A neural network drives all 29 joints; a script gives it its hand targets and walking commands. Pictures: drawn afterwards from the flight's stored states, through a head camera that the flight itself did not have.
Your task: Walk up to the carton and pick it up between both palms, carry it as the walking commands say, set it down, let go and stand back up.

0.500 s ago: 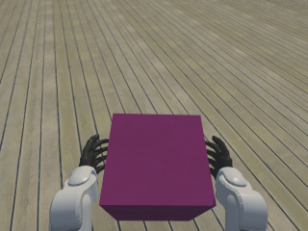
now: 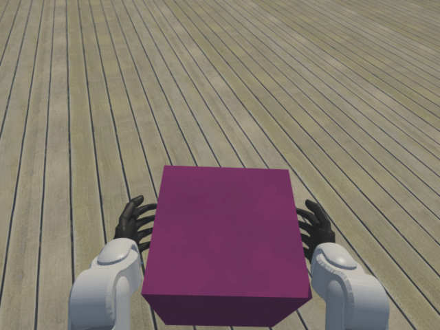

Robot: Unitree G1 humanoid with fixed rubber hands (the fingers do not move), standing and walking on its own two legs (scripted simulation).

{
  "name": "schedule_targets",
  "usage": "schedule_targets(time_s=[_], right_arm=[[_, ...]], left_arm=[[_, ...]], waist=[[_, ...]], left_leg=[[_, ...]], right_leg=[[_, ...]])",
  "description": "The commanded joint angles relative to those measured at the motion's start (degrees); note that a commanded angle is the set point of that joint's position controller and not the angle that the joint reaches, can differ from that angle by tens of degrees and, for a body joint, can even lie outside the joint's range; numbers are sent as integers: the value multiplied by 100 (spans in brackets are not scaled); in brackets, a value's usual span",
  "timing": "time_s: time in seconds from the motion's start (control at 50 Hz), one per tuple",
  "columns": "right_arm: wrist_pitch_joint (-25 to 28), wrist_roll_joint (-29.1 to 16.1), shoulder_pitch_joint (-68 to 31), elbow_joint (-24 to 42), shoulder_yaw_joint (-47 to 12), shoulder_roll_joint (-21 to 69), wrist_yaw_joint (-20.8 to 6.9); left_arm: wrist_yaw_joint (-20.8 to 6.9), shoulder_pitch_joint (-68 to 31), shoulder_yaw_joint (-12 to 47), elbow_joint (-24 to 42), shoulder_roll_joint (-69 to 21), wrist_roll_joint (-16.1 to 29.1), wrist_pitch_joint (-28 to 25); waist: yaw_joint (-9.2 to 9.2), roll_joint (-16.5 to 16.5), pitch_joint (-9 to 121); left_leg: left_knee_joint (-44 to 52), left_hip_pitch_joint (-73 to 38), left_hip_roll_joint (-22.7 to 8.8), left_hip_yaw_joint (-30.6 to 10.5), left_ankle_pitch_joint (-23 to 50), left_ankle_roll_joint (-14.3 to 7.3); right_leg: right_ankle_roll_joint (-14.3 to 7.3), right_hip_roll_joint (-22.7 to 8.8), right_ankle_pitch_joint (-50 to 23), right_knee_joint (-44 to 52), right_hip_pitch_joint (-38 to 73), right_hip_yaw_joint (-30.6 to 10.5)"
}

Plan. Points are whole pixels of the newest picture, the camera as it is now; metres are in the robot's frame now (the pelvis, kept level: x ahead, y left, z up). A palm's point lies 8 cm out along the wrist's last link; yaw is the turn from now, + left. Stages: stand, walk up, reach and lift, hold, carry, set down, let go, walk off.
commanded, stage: carry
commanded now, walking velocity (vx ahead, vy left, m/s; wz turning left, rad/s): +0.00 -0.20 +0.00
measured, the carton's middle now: (222, 252) +0.26 +0.00 +0.02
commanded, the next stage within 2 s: none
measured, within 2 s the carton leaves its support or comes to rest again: neither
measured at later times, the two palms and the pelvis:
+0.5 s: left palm (144, 264) +0.20 +0.12 +0.09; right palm (345, 261) +0.21 -0.18 +0.09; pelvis -0.02 -0.04 +0.01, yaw +1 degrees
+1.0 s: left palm (212, 279) +0.19 +0.02 +0.09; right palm (415, 270) +0.20 -0.28 +0.10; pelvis -0.04 -0.14 +0.00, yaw +2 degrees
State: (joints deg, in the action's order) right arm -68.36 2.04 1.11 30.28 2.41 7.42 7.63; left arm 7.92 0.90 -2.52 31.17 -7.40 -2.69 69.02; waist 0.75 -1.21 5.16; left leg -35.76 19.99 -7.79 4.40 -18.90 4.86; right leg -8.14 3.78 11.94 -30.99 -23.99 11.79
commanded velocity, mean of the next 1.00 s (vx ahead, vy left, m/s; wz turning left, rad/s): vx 0.00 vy -0.20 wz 0.00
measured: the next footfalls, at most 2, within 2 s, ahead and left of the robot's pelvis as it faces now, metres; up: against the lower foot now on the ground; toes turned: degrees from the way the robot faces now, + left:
right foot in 0.72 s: +0.04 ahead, -0.24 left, +0.00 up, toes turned -2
left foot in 0.92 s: +0.01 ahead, -0.02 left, +0.00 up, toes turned +12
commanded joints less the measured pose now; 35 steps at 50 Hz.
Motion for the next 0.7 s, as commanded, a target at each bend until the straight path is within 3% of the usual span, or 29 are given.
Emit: schedule_targets(time_s=[0.0, 0.1, 0.2, 0.24, 0.26, 0.28, 0.3, 0.32, 0.34, 0.36, 0.38, 0.4, 0.42, 0.44, 0.48, 0.5, 0.52, 0.54, 0.56, 0.58, 0.6, 0.62, 0.64, 0.66, 0.68], right_arm=[[110, -1630, -2187, 655, -3759, 4585, -692], [104, -1654, -2190, 722, -3827, 4548, -700], [98, -1665, -2124, 689, -3816, 4560, -724], [98, -1646, -2077, 670, -3774, 4542, -724], [94, -1639, -2083, 671, -3755, 4513, -720], [77, -1637, -2109, 663, -3747, 4470, -709], [46, -1627, -2119, 610, -3759, 4447, -697], [7, -1583, -2137, 531, -3766, 4423, -674], [-27, -1543, -2204, 500, -3770, 4398, -651], [-57, -1518, -2243, 537, -3772, 4378, -638], [-74, -1518, -2285, 653, -3789, 4354, -614], [-68, -1560, -2385, 694, -3826, 4480, -592], [-40, -1579, -2379, 722, -3845, 4548, -609], [-4, -1598, -2334, 776, -3857, 4636, -645], [83, -1644, -2074, 846, -3835, 4732, -696], [105, -1627, -2005, 862, -3763, 4677, -691], [81, -1543, -2008, 718, -3634, 4544, -669], [38, -1475, -1915, 702, -3589, 4279, -672], [11, -1588, -2177, 847, -3757, 4328, -683], [-19, -1611, -2183, 792, -3802, 4427, -668], [-33, -1601, -2242, 817, -3783, 4417, -654], [-43, -1581, -2270, 871, -3792, 4348, -625], [-34, -1588, -2256, 1012, -3796, 4295, -590], [-38, -1536, -2177, 999, -3714, 4180, -564], [-59, -1435, -1992, 869, -3607, 4069, -541]], left_arm=[[-657, -2165, 3696, 562, -4489, 1563, -114], [-677, -2099, 3692, 551, -4476, 1552, -129], [-684, -2104, 3741, 611, -4476, 1541, -127], [-693, -2119, 3776, 643, -4455, 1552, -117], [-697, -2093, 3784, 633, -4450, 1554, -109], [-695, -2019, 3755, 585, -4425, 1550, -98], [-690, -1943, 3692, 534, -4399, 1541, -82], [-692, -1917, 3622, 465, -4353, 1526, -64], [-697, -1957, 3585, 411, -4307, 1531, -51], [-704, -2069, 3571, 423, -4239, 1566, -39], [-717, -2168, 3619, 528, -4273, 1647, -32], [-740, -2118, 3610, 526, -4384, 1699, -29], [-765, -2084, 3588, 464, -4481, 1663, -45], [-784, -2168, 3613, 516, -4566, 1627, -77], [-791, -2531, 3794, 808, -4670, 1598, -149], [-790, -2522, 3829, 803, -4596, 1578, -147], [-771, -2180, 3816, 586, -4448, 1525, -97], [-745, -1904, 3756, 533, -4352, 1513, -59], [-721, -2025, 3670, 729, -4345, 1562, -84], [-712, -2066, 3621, 729, -4331, 1586, -81], [-710, -2113, 3615, 686, -4315, 1601, -71], [-735, -2077, 3593, 658, -4296, 1664, -54], [-746, -2054, 3594, 660, -4305, 1704, -57], [-746, -1991, 3589, 615, -4255, 1697, -46], [-746, -1938, 3573, 518, -4162, 1689, -14]], waist=[[-2, 152, 1062], [-18, -186, 1109], [6, -17, 1114], [31, 269, 1050], [16, 666, 1036], [-31, 1169, 1043], [-100, 1355, 1068], [-167, 1216, 997], [-218, 643, 798], [-212, -704, 566], [-143, -1569, 601], [-109, -1086, 775], [-67, -746, 874], [1, -679, 906], [157, -686, 878], [240, 242, 983], [37, 2523, 1200], [-84, 2293, 1118], [-163, 1665, 902], [-177, 1087, 813], [-171, 888, 750], [-163, 914, 620], [-132, 1011, 670], [-161, 1142, 795], [-159, 1007, 810]], left_leg=[[353, -226, -442, -145, 37, -262], [135, -11, -162, 225, -293, -176], [506, -445, -129, 345, -276, -268], [869, -831, -371, 123, -98, -350], [1064, -826, -685, -252, -82, -403], [1225, -542, -1155, -866, -188, -449], [1254, -130, -1501, -1290, -248, -458], [1016, 403, -1519, -1286, -344, -379], [493, 920, -1158, -820, -490, -182], [-454, 1304, -335, 88, -844, 21], [-1561, 1355, 250, 451, -1593, -21], [-2071, 1072, 178, 135, -1487, -137], [-2042, 637, 147, 169, -1324, -235], [-1560, -37, 93, 353, -1170, -333], [618, -1565, 292, 1058, -1442, -599], [2317, -2099, -178, 965, -46, -852], [1975, -1496, -1588, -984, 826, -1050], [2591, -417, -2930, -2548, -650, -1567], [2269, 50, -2716, -2145, -454, -1390], [1786, -73, -2168, -1338, 113, -950], [1453, -451, -1618, -639, 886, -598], [1009, -505, -1309, -283, 1880, -461], [738, -578, -1190, -193, 2743, -425], [535, -493, -1117, -150, 2885, -326], [183, -395, -939, -24, 2539, -184]], right_leg=[[727, -1291, 41, 1057, 636, -1242], [826, -1417, -74, 1486, 990, -1407], [1206, -1232, 11, 1591, 816, -1108], [1409, -1021, 303, 1395, 435, -844], [1389, -917, 509, 944, 325, -750], [1209, -930, 619, 201, 322, -879], [1079, -1004, 621, -337, 478, -1176], [957, -1154, 571, -428, 744, -1529], [855, -1331, 557, 96, 988, -1865], [756, -1747, 592, 1404, 1023, -2437], [816, -2026, 374, 2234, 1015, -2677], [1049, -1975, 493, 2303, 985, -2402], [1349, -1704, 853, 2478, 770, -1860], [1813, -1363, 867, 2541, 429, -1212], [2686, -829, -658, 2154, -128, -349], [2972, -336, -935, 536, -25, 219], [1835, -570, 1712, -2179, -205, -701], [1627, -823, 1725, -3738, -587, -1548], [1173, -1078, 1720, -4249, -726, -2171], [946, -1099, 1696, -3675, -843, -2053], [979, -1075, 1535, -2668, -852, -1606], [973, -932, 1482, -1511, -551, -1174], [987, -634, 1391, -794, -181, -622], [1012, -413, 866, -205, 289, -320], [997, -379, 466, 498, 596, -402]])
